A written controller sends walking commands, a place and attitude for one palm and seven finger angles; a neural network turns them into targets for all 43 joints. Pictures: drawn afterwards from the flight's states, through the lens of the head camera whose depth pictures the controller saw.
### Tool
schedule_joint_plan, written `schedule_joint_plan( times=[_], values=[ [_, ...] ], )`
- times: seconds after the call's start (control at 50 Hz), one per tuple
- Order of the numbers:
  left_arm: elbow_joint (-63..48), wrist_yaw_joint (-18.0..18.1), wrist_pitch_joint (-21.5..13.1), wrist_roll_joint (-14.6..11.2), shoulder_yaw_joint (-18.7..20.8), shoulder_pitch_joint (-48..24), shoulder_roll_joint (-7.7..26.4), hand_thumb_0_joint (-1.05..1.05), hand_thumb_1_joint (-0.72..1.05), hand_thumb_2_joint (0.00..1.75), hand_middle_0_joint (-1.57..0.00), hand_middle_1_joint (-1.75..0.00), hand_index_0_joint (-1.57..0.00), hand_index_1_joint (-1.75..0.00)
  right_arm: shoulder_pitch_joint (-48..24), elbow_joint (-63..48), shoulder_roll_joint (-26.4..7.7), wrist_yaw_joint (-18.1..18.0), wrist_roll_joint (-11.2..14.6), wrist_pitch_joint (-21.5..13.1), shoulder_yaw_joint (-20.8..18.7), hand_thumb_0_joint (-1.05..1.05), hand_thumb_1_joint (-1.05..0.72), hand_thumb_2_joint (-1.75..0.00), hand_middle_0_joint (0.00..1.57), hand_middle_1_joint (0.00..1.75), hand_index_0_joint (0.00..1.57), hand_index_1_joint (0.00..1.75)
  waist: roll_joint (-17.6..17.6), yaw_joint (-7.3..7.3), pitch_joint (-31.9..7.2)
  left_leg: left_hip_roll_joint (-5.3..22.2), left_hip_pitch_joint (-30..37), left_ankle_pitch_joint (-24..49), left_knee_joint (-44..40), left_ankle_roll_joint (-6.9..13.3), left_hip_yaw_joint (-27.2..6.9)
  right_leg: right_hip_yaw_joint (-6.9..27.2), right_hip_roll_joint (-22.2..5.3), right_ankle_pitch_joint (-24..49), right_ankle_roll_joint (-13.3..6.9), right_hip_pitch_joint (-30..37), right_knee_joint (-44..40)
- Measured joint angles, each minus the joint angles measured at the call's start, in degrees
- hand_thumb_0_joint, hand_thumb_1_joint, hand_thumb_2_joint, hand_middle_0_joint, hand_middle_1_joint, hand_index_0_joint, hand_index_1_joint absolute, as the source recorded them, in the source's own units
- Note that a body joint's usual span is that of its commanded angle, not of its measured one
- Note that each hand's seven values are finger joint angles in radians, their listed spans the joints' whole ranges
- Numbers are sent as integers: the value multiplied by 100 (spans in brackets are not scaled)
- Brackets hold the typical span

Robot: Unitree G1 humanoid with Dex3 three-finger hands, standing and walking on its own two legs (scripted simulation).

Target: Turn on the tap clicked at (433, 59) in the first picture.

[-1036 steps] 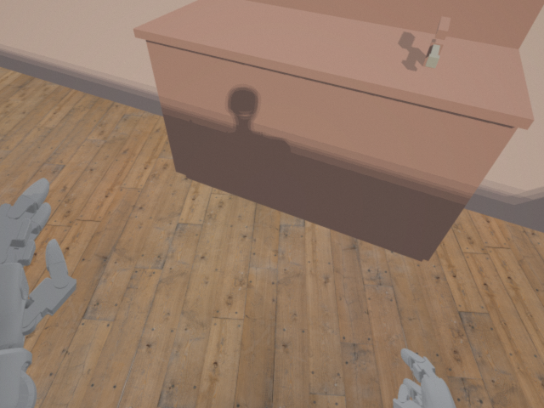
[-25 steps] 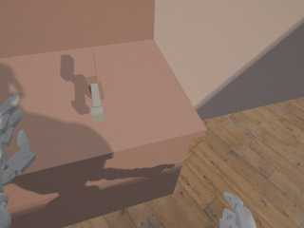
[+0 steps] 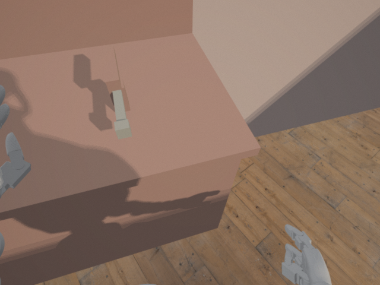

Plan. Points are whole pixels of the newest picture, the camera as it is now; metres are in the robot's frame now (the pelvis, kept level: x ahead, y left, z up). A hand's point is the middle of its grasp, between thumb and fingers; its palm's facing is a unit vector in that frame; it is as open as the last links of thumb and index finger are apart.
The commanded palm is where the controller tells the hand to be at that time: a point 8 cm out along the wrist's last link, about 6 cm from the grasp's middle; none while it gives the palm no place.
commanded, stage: come to a stop and stand still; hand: left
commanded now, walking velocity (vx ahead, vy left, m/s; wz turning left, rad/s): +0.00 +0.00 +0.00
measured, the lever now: (123, 129) +0.38 +0.17 +0.11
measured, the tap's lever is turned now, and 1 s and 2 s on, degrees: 0 0 0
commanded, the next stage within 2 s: look again from close up in 1.04 s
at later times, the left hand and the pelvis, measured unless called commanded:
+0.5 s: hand out of the picture +0.19 +0.31 +0.17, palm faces +0.40 -0.85 -0.34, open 7.4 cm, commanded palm +0.13 +0.34 +0.19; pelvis -0.03 +0.06 +0.01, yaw +0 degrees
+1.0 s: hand out of the picture +0.22 +0.33 +0.17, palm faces +0.37 -0.85 -0.38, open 7.4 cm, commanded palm +0.16 +0.37 +0.19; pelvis +0.01 +0.08 +0.01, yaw +1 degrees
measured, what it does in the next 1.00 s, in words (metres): shifts its weight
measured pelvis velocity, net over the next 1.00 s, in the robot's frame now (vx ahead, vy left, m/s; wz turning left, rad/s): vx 0.01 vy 0.08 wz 0.01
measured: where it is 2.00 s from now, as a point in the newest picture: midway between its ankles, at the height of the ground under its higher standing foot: outside the picture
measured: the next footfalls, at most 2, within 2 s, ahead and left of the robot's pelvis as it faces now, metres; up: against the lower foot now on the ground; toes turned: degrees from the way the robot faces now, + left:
none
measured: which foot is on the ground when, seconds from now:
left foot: down 0.00-1.00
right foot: down 0.00-1.00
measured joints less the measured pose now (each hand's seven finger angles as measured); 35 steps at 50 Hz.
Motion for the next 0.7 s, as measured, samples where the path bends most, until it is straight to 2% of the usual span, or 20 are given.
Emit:
schedule_joint_plan(
  times=[0.02, 0.06, 0.08, 0.12, 0.16, 0.22, 0.26, 0.28, 0.32, 0.4, 0.56, 0.7],
  values=[
    [-197, -8, -32, 31, -125, 270, -91, 1, 90, 90, -21, -30, -20, -30, 11, -42, -26, 20, 17, -28, -5, 1, -91, -90, 20, 30, 20, 30, 18, -52, -36, -28, -72, -75, 144, 13, 32, -12, -30, -235, -190, 72, -119],
    [-511, -45, -124, 66, -399, 731, -247, 1, 90, 90, -21, -30, -20, -30, -26, -8, -61, -13, 22, -42, -12, 1, -91, -90, 20, 30, 20, 30, 160, -165, -24, -9, -244, -290, 550, 113, -55, -83, 34, -141, -729, 89, -180],
    [-601, -61, -181, 56, -514, 896, -279, 1, 90, 90, -21, -30, -21, -30, -36, 56, -49, -55, 19, -36, -10, 1, -91, -90, 20, 30, 20, 30, 187, -195, -16, -65, -361, -424, 884, 149, -169, -109, 44, -45, -823, 107, -225],
    [-662, -34, -269, 45, -600, 1115, -250, 1, 89, 90, -22, -30, -21, -30, -19, 227, 15, -148, 8, -8, 29, 1, -91, -90, 20, 30, 20, 30, 143, -169, -60, -218, -556, -567, 1469, 174, -323, -81, 42, 98, -788, 161, -418],
    [-601, 69, -317, 37, -525, 1162, -187, 1, 89, 90, -22, -30, -22, -31, 46, 363, 99, -238, -21, -6, 96, 1, -91, -90, 20, 30, 20, 30, 40, -93, -143, -330, -596, -609, 1568, 195, -341, -6, 11, 255, -744, 206, -656],
    [-403, 247, -312, 47, -337, 964, -180, 1, 89, 90, -22, -30, -22, -31, 163, 498, 158, -321, -81, -72, 216, 1, -91, -90, 20, 30, 20, 30, -40, -4, -262, -371, -244, -318, 589, 274, -283, 50, -38, 436, -683, 251, -895],
    [-283, 314, -300, 57, -314, 746, -268, 1, 89, 90, -22, -30, -22, -31, 244, 526, 114, -344, -106, -131, 246, 1, -91, -90, 20, 30, 20, 30, 95, 6, -339, -280, 95, -45, -200, 352, -333, -42, 16, 466, -610, 257, -932],
    [-208, 329, -290, 71, -333, 610, -316, 1, 89, 90, -22, -30, -22, -31, 229, 591, 133, -349, -102, -131, 243, 1, -91, -90, 20, 30, 20, 30, 71, 26, -322, -307, 143, 59, -291, 347, -334, -51, -21, 469, -559, 284, -934],
    [-95, 331, -241, 101, -398, 493, -441, 1, 89, 90, -22, -30, -21, -31, 192, 664, 168, -341, -89, -79, 282, 1, -91, -90, 20, 30, 20, 30, -11, 97, -323, -370, 233, 178, -381, 349, -263, 21, -87, 518, -444, 378, -1035],
    [-50, 282, -107, 253, -610, 512, -582, 1, 89, 90, -21, -30, -21, -30, 181, 509, 198, -315, -81, -42, 356, 1, -91, -90, 20, 30, 20, 30, -52, 84, -394, -467, 304, 278, -527, 443, -210, 82, -180, 475, -304, 425, -1112],
    [-185, 187, -153, 353, -584, 546, -412, 1, 89, 90, -21, -30, -21, -30, 110, 314, 291, -261, -103, -87, 419, 1, -91, -90, 20, 30, 20, 30, -77, 98, -400, -584, 346, 254, -537, 577, -193, 122, -280, 645, -249, 520, -1227],
    [-157, 213, -162, 347, -584, 467, -497, 1, 89, 90, -21, -30, -21, -30, 95, 358, 257, -229, -105, -59, 429, 1, -91, -90, 21, 30, 20, 30, -28, 166, -384, -638, 436, 219, -643, 648, -190, 138, -326, 637, -181, 638, -1385]
  ],
)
